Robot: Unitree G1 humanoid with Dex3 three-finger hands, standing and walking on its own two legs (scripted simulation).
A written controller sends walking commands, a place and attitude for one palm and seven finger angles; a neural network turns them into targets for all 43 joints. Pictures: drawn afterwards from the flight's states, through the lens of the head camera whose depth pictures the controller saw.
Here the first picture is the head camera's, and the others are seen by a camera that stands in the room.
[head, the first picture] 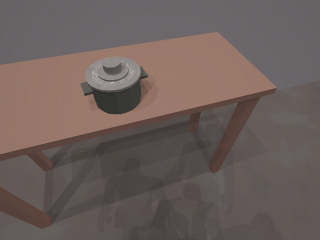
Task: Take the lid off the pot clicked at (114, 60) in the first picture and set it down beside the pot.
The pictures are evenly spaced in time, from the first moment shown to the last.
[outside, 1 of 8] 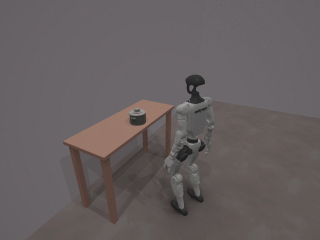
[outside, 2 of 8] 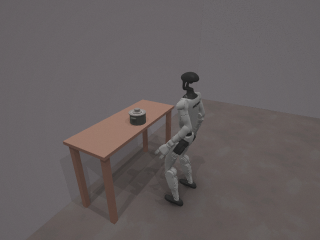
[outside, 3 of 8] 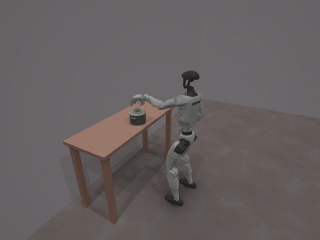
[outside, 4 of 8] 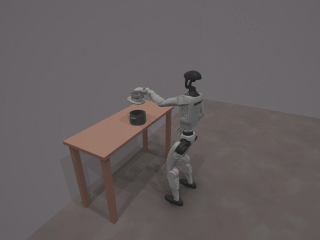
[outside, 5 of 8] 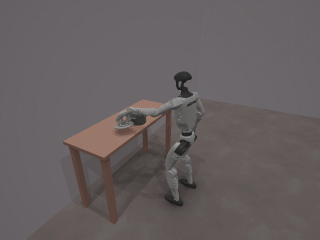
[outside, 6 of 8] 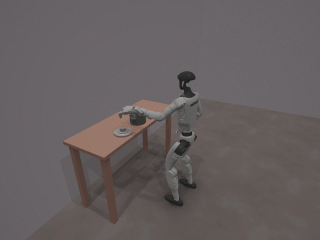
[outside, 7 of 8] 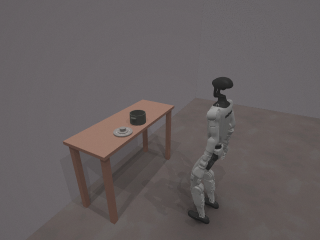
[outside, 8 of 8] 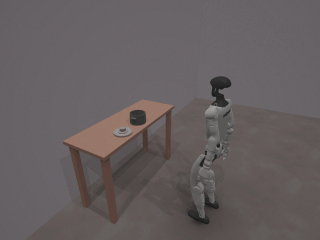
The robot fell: no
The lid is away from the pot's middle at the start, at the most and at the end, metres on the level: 0.00 0.25 0.25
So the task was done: yes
